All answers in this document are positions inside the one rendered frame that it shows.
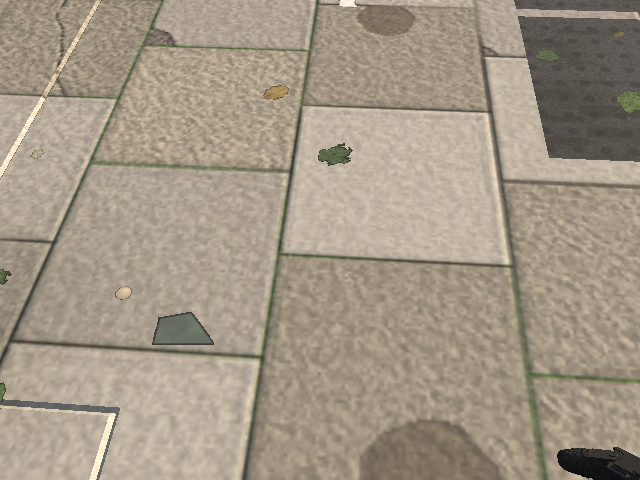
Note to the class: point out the robot right hand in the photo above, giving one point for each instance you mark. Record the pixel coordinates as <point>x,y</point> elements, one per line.
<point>600,464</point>

